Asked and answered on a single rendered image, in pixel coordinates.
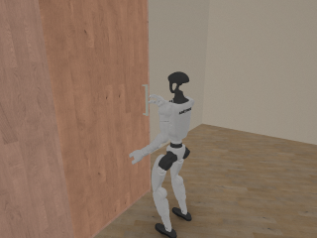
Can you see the robot right upper arm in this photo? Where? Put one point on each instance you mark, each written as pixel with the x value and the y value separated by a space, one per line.
pixel 191 100

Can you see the left robot forearm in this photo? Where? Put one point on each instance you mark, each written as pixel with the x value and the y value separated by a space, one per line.
pixel 155 144

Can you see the handle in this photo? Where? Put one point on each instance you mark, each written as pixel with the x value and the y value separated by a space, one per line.
pixel 146 98

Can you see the robot head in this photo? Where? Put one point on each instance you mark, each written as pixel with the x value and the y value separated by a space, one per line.
pixel 178 78

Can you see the robot right hand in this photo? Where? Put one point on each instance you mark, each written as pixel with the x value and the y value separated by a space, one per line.
pixel 159 101

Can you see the wardrobe door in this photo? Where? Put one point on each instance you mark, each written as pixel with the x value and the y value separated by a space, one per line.
pixel 97 52
pixel 33 194

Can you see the robot left hand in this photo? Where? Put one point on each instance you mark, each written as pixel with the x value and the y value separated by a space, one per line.
pixel 137 156

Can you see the right robot foot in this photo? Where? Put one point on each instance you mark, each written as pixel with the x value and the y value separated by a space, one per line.
pixel 186 216

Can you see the robot left upper arm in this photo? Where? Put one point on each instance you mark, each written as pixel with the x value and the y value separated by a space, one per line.
pixel 164 113

